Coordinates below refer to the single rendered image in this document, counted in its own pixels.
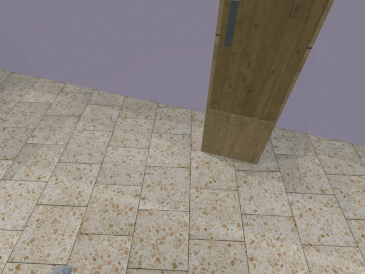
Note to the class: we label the handle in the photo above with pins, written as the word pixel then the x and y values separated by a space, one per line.
pixel 231 22

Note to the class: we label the cupboard door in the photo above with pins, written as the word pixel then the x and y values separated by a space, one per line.
pixel 270 38

